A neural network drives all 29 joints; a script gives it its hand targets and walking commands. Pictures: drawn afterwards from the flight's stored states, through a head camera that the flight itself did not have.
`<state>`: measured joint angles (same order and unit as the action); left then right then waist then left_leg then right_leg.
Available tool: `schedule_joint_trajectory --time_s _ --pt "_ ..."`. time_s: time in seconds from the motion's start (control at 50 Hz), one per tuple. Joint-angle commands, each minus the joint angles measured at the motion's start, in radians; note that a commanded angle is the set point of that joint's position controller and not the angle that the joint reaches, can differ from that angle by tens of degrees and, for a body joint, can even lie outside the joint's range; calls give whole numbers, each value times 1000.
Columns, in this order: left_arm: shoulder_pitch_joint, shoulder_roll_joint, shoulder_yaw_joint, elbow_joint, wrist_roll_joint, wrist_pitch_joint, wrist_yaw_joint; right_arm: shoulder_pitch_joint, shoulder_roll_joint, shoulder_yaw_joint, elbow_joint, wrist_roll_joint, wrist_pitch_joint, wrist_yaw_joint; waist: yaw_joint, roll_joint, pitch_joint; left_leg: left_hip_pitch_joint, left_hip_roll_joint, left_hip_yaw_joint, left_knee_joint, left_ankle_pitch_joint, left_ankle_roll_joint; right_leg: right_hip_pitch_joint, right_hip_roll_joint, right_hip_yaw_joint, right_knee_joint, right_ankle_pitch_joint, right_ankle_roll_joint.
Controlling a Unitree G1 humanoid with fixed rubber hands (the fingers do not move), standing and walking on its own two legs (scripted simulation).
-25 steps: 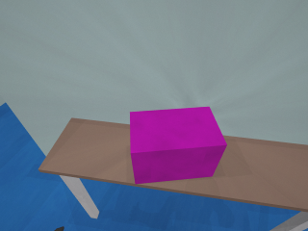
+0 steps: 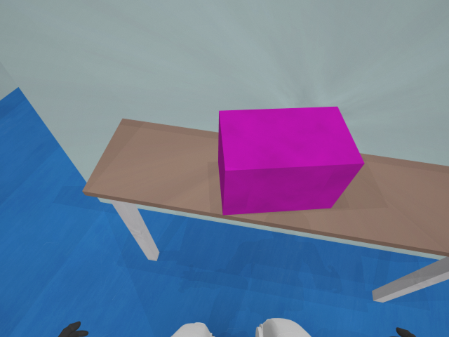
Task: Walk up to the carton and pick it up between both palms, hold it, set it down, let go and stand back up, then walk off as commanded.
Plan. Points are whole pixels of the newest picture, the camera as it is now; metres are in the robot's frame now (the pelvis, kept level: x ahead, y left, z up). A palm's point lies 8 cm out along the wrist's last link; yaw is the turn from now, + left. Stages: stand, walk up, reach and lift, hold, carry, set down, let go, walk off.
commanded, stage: walk off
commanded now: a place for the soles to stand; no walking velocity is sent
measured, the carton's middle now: (278, 162) +0.48 -0.09 -0.04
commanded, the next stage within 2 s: none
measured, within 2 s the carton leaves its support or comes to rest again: neither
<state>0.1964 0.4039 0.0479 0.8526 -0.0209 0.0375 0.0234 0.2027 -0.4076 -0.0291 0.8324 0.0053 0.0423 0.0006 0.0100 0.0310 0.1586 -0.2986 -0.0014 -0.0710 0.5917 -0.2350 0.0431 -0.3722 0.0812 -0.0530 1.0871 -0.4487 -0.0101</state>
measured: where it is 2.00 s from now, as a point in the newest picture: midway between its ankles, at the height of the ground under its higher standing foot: outside the picture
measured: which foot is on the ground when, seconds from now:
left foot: down 0.00-0.32, up 0.34-0.82, down 0.84-1.00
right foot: up 0.00-0.30, down 0.32-0.84, up 0.86-1.00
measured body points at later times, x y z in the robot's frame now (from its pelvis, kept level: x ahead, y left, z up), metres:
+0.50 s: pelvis -0.17 -0.05 -0.01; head -0.14 -0.10 +0.44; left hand -0.08 +0.27 -0.09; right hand -0.07 -0.38 -0.14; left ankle -0.15 +0.10 -0.63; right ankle -0.09 -0.14 -0.73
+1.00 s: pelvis -0.32 +0.01 -0.01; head -0.30 +0.02 +0.44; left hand -0.23 +0.33 -0.12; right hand -0.25 -0.32 -0.11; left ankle -0.24 +0.12 -0.73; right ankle -0.29 -0.10 -0.63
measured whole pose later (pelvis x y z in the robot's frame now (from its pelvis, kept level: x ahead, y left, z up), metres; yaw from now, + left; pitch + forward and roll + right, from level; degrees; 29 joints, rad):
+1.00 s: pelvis -0.32 +0.01 -0.01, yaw +0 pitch -8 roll -3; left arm 0.21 0.39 0.05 0.85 -0.01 0.07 0.02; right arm 0.25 -0.41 -0.07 0.83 0.00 0.09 0.00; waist -0.01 0.04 0.17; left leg -0.27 0.03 -0.08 0.65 -0.27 0.04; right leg -0.49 0.17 0.05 1.27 -0.39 -0.03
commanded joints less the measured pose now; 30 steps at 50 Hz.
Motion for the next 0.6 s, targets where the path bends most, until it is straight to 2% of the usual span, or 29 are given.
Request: schedule_joint_trajectory --time_s 0.0,0.02,0.04,0.06,0.08,0.1,0.12,0.14,0.16,0.18,0.2,0.22,0.24,0.26,0.28,0.3,0.32,0.34,0.36,0.38,0.4,0.42,0.44,0.46,0.48,0.5,0.52,0.54,0.58 --pt "42 184 58 -76 -4 6 7 -28 -212 -90 -141 -31 -15 -29 -37 113 -163 260 190 -239 -143 479 108 -159 30 266 74 -53 7" --pt "57 197 59 -61 6 6 10 -28 -214 -95 -152 -26 -12 -30 -40 74 -162 288 222 -259 -144 424 112 -192 23 248 47 -54 3" --pt "63 190 65 -68 5 6 13 -20 -222 -93 -147 -25 -3 -33 -34 91 -163 185 240 -243 -149 388 165 -123 37 234 82 -80 3" --pt "73 211 64 -81 8 4 12 -57 -230 -92 -167 -26 -1 -26 -41 97 -144 135 233 -238 -165 252 207 -111 18 204 67 -70 1" --pt "83 195 70 -63 18 11 6 -55 -232 -105 -176 -26 4 -29 -50 101 -131 47 276 -278 -215 131 223 -54 14 191 86 -70 15" --pt "61 195 74 -77 19 9 3 -67 -227 -97 -176 -29 8 -24 -51 95 -114 6 252 -269 -225 102 221 -8 15 152 -3 -79 4" --pt "64 193 73 -90 17 12 2 -98 -242 -108 -179 -39 7 -30 -38 122 -95 -42 265 -261 -204 90 223 6 4 180 16 -45 6" --pt "116 204 74 -65 11 11 -1 -145 -228 -91 -185 -29 6 -25 -21 200 -90 -20 245 -247 -210 29 204 13 -25 173 -59 -52 2" --pt "126 209 84 -84 15 10 -3 -104 -243 -93 -215 -34 7 -23 -13 112 -115 -40 264 -259 -202 19 197 43 -47 160 -145 -65 -9" --pt "109 187 79 -79 21 9 -12 -101 -250 -96 -186 -36 14 -18 -30 146 -116 -116 232 -218 -233 -111 192 88 -29 107 -140 -69 -14" --pt "139 209 78 -81 15 6 -15 -131 -277 -111 -192 -34 14 -23 -6 176 -125 -94 231 -227 -207 -126 174 109 -78 117 -245 -11 -29" --pt "143 196 88 -76 21 5 -23 -97 -270 -110 -202 -45 18 -18 -12 167 -141 -134 204 -219 -236 -229 152 155 -54 97 -306 -14 -39" --pt "212 185 89 -34 27 5 -29 -136 -268 -115 -196 -35 24 -20 24 206 -161 -160 208 -200 -227 -308 134 234 -73 88 -388 36 -44" --pt "246 200 102 -19 27 6 -28 -162 -267 -114 -201 -33 34 -25 59 110 -155 -243 155 -172 -114 -340 106 280 -106 152 -472 28 -68" --pt "215 206 108 -40 37 3 -22 -108 -228 -101 -195 -32 37 -23 58 -37 -128 -297 42 -115 29 -440 86 242 -141 245 -585 -69 -90" --pt "166 233 102 -49 56 -10 -19 -100 -195 -101 -156 -25 49 -15 58 -189 -81 -310 -129 -20 352 -337 43 103 -316 494 -795 -157 -156" --pt "80 309 117 -103 69 -16 -17 -100 -218 -111 -147 -29 47 -29 43 -153 -64 -272 -188 -150 596 -359 -20 -95 -478 676 -875 -98 -199" --pt "-39 342 127 -121 74 -17 -5 -72 -240 -120 -121 -35 53 -31 21 -120 -14 -220 -202 -201 745 -311 -25 -272 -511 691 -939 -345 -220" --pt "-110 317 110 -147 69 -23 8 -47 -244 -123 -103 -24 48 -27 -18 -66 30 -176 -190 -247 735 -248 -12 -313 -459 620 -944 -339 -142" --pt "-157 289 98 -152 67 -28 10 2 -274 -125 -70 -16 42 -16 -51 -103 55 -185 -177 -209 774 -179 -30 -286 -374 514 -918 -328 -104" --pt "-169 268 96 -161 60 -26 12 72 -260 -122 -60 -17 42 -10 -76 -160 31 -173 -170 -162 805 -139 -40 -209 -315 366 -896 -197 -104" --pt "-156 248 99 -142 63 -29 14 89 -269 -120 -41 -21 47 -11 -58 -182 34 -212 -186 -163 766 -155 -50 -115 -326 389 -871 -167 -96" --pt "-91 215 97 -134 61 -38 18 88 -254 -110 -42 -9 50 -6 -45 -91 -20 -261 -186 -162 777 -146 -63 44 -328 446 -832 -133 -110" --pt "-67 210 92 -133 47 -39 13 92 -251 -110 -52 -9 44 -11 -37 -51 -74 -266 -164 -178 748 -156 -48 122 -321 408 -797 -73 -104" --pt "-53 213 85 -152 47 -40 11 109 -237 -107 -57 -4 42 0 -33 -95 -145 -244 -161 -137 723 -185 -47 169 -320 354 -793 -88 -118" --pt "-31 203 92 -134 46 -35 15 109 -219 -103 -76 -1 45 -3 -13 -86 -130 -279 -155 -150 679 -187 -47 228 -308 373 -780 -78 -80" --pt "-30 211 90 -147 46 -38 15 96 -226 -105 -61 -5 42 -3 -10 -87 -127 -290 -151 -141 658 -201 -52 247 -309 375 -783 -73 -73" --pt "-63 221 97 -153 45 -31 13 131 -233 -104 -55 -4 47 -3 -22 -169 -115 -250 -121 -121 630 -204 -57 209 -316 355 -795 -110 -105" --pt "-62 232 99 -146 38 -25 10 160 -238 -107 -29 0 51 4 -23 -158 -125 -147 -132 -60 601 -233 -52 101 -325 338 -834 -160 -111"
